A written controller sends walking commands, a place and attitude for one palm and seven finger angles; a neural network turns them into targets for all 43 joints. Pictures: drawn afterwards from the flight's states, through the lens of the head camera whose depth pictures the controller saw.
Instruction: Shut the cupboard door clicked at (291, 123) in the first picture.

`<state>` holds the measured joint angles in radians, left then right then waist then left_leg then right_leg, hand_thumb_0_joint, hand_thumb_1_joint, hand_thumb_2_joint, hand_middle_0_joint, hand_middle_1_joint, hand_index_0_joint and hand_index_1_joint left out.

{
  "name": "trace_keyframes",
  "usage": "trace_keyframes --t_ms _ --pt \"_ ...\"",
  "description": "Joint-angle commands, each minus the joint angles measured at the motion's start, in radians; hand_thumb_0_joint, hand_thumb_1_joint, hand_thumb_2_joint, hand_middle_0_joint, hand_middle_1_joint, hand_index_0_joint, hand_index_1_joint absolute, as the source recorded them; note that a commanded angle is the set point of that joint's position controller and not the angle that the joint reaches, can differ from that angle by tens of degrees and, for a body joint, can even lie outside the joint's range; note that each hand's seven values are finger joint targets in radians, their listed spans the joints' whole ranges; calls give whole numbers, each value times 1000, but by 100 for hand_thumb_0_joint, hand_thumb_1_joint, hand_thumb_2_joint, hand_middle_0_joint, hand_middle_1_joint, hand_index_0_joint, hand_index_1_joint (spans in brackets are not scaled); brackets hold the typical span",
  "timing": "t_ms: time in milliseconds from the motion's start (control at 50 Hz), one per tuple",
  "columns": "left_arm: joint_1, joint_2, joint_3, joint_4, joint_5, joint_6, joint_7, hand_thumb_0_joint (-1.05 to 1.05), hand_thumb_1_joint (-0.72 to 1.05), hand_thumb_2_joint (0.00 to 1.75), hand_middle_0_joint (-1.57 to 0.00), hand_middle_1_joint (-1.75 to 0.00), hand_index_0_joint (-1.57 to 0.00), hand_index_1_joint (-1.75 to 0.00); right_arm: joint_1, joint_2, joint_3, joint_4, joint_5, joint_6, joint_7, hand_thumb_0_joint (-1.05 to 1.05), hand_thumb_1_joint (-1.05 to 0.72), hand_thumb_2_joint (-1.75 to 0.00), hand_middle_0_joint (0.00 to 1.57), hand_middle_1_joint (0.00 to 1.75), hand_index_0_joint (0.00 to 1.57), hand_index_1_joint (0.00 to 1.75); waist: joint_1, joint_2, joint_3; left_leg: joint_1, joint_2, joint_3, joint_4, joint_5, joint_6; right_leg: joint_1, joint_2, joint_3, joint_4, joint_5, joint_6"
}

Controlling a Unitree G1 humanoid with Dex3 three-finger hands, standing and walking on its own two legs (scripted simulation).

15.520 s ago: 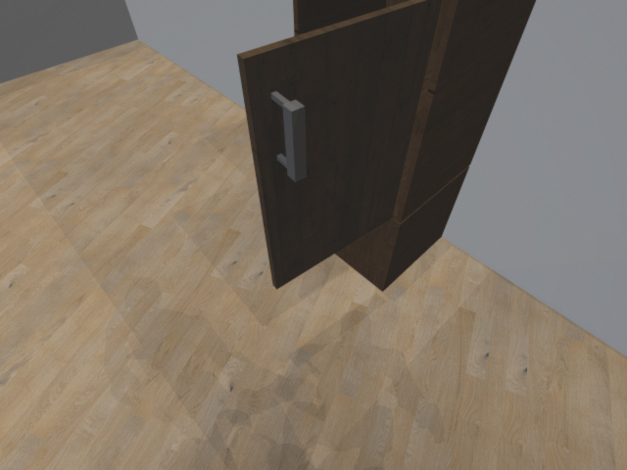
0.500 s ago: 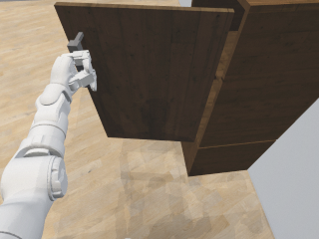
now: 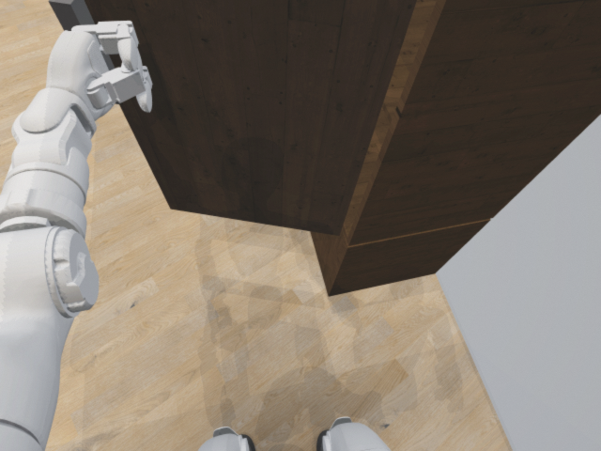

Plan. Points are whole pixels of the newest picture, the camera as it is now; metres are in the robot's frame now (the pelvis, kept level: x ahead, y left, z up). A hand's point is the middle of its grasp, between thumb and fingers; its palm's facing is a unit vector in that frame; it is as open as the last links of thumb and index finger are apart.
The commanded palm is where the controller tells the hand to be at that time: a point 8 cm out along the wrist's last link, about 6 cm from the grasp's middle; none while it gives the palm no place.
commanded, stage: push the door shut along its arc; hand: left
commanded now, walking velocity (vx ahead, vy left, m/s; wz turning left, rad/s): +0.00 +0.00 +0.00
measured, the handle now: (100, 42) +0.62 +0.18 +0.15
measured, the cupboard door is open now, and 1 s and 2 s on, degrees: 68 62 58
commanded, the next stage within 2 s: pull the fist back off the door in 0.92 s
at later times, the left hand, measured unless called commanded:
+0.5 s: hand (182, 47) +0.59 +0.08 +0.16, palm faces -0.34 -0.94 +0.02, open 3.1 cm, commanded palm +0.60 +0.13 +0.15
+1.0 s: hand (195, 41) +0.59 +0.06 +0.16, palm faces -0.40 -0.92 -0.01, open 3.4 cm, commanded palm +0.64 +0.08 +0.15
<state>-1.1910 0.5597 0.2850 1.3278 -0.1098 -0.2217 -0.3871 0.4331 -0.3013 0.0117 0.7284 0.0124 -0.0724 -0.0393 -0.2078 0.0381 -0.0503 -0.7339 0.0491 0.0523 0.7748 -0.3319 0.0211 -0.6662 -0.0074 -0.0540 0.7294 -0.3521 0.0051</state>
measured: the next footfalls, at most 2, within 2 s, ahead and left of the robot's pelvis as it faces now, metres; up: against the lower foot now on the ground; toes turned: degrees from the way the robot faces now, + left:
none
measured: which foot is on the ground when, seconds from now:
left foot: down 0.00-1.00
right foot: down 0.00-1.00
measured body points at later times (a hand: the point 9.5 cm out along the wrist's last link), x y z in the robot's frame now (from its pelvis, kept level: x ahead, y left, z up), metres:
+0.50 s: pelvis +0.01 +0.00 -0.01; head +0.16 +0.00 +0.42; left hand +0.60 +0.13 +0.16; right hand -0.05 -0.28 -0.11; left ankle +0.02 +0.10 -0.71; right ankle -0.01 -0.13 -0.71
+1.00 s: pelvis +0.01 -0.01 -0.02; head +0.17 +0.00 +0.40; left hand +0.61 +0.11 +0.16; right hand -0.07 -0.28 -0.11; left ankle +0.02 +0.10 -0.71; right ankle -0.01 -0.13 -0.71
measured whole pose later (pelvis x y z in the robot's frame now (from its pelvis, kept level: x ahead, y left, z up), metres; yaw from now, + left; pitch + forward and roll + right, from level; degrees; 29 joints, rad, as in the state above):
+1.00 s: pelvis +0.01 -0.01 -0.02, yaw +0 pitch +23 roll -3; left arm -1.50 0.61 0.19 1.44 -0.06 -0.14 -0.44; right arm 0.43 -0.30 0.00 0.77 -0.03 -0.06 -0.04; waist -0.29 0.04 -0.05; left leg -0.90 0.06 0.03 0.88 -0.38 0.01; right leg -0.82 0.01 -0.07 0.82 -0.40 -0.01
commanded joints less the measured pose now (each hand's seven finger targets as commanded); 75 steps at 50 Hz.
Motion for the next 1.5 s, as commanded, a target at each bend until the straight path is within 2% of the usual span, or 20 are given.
trace_keyframes --t_ms 0,40,100,200,260,500,560,580,680,760,1000,1020,1080,1160,1200,1240,1340,1400,1440,1480 --pt "-548 191 30 -205 -20 -50 -27 0 90 90 -130 -150 -130 -150 163 -187 -64 -44 -5 -17 -18 0 -90 -90 20 30 20 30 -34 71 -492 467 -27 -110 -20 357 6 16 51 18 -72 335 -16" --pt "-569 234 57 -193 -12 -41 -27 0 90 90 -130 -150 -130 -150 178 -191 -65 -43 -6 -11 -19 0 -90 -90 20 30 20 30 -40 49 -476 432 -28 -107 -19 350 10 27 52 20 -71 343 -15" --pt "-588 180 7 -220 -2 -45 -28 0 90 90 -130 -150 -130 -150 174 -183 -67 -46 -8 -6 -18 0 -90 -90 20 30 20 30 -46 92 -501 471 -29 -106 -7 406 8 3 54 19 -62 376 -15" --pt "-641 173 -2 -179 0 -29 -34 0 90 90 -130 -150 -130 -150 192 -192 -70 -33 -14 3 -21 0 -90 -90 20 30 20 30 -77 56 -475 466 -24 -117 8 401 10 -43 59 11 -56 355 -14" --pt "-712 147 -18 -195 0 -27 -31 0 90 90 -130 -150 -130 -150 204 -190 -69 -23 -19 2 -25 0 -90 -90 20 30 20 30 -91 113 -495 494 -25 -119 21 424 10 -75 56 7 -45 349 -18" --pt "-746 333 69 -126 74 -20 -31 0 90 90 -130 -150 -130 -150 236 -195 -58 -42 -33 27 -28 0 -90 -90 20 30 20 30 -91 84 -585 376 -40 -99 66 440 20 16 58 20 -6 456 -14" --pt "-758 277 40 -158 59 -18 -52 0 90 90 -130 -150 -130 -150 241 -192 -66 -38 -34 30 -29 0 -90 -90 20 30 20 30 -100 101 -618 422 -42 -94 73 487 21 15 64 12 -3 499 -18" --pt "-759 301 52 -166 58 -15 -60 0 90 90 -130 -150 -130 -150 241 -198 -68 -36 -33 33 -28 0 -90 -90 20 30 20 30 -94 101 -628 427 -40 -95 75 489 18 14 66 16 -7 500 -15" --pt "-832 255 12 -138 43 9 -82 0 90 90 -130 -150 -130 -150 253 -202 -70 -3 -33 33 -30 0 -90 -90 20 30 20 30 -128 111 -562 426 -37 -96 77 453 22 -47 74 9 -21 460 -15" --pt "-870 132 -54 -159 25 9 -77 0 90 90 -130 -150 -130 -150 251 -195 -73 23 -40 23 -25 0 -90 -90 20 30 20 30 -148 169 -543 499 -32 -103 88 498 22 -132 82 -11 -14 419 -23" --pt "-945 76 -100 -143 30 8 -75 0 90 90 -130 -150 -130 -150 239 -200 -75 69 -46 -9 -24 0 -90 -90 20 30 20 30 -170 174 -589 501 -36 -108 122 475 26 -192 87 -20 18 379 -25" --pt "-968 155 129 -110 -23 49 141 0 90 90 -130 -150 -130 -150 287 -154 -47 19 -53 -19 -2 0 -90 -90 20 30 20 30 -137 219 -583 366 -15 -123 119 437 8 -121 67 15 -18 383 -17" --pt "-917 79 117 -78 48 60 385 0 90 90 -130 -150 -130 -150 334 -159 -57 14 -84 -18 49 0 -90 -90 20 30 20 30 -161 103 -569 318 -15 -146 100 446 1 -112 66 1 3 369 6" --pt "-900 58 89 -200 222 -39 600 0 90 90 -130 -150 -130 -150 366 -148 -68 -9 -133 -13 117 0 -90 -90 20 30 20 30 -146 166 -652 369 -18 -146 127 525 -3 -137 61 -6 28 385 0" --pt "-865 52 46 -191 272 -62 591 0 90 90 -130 -150 -130 -150 371 -153 -79 -12 -130 0 131 0 -90 -90 20 30 20 30 -146 145 -655 369 -21 -132 106 495 -3 -106 63 -4 20 383 -4" --pt "-843 56 25 -164 273 -47 545 0 90 90 -130 -150 -130 -150 369 -157 -83 -22 -117 16 129 0 -90 -90 20 30 20 30 -135 128 -650 350 -32 -113 75 444 2 -32 63 3 -1 401 -9" --pt "-813 108 98 -128 163 20 462 0 90 90 -130 -150 -130 -150 341 -157 -74 -44 -79 38 94 0 -90 -90 20 30 20 30 -93 66 -607 279 -49 -77 -1 311 11 116 66 21 -69 403 -6" --pt "-802 124 135 -184 128 -42 472 0 90 90 -130 -150 -130 -150 337 -147 -69 -41 -82 18 85 0 -90 -90 20 30 20 30 -95 29 -566 268 -47 -69 -20 286 17 142 65 31 -95 399 2" --pt "-723 148 154 -217 144 -100 485 0 90 90 -130 -150 -130 -150 338 -141 -70 -43 -87 8 90 0 -90 -90 20 30 20 30 -71 28 -557 267 -46 -63 -26 307 17 162 64 34 -89 423 0" --pt "-608 104 122 -206 164 -136 486 0 90 90 -130 -150 -130 -150 333 -137 -74 -40 -87 2 98 0 -90 -90 20 30 20 30 -50 37 -538 290 -47 -57 -32 331 13 157 64 28 -87 437 -4"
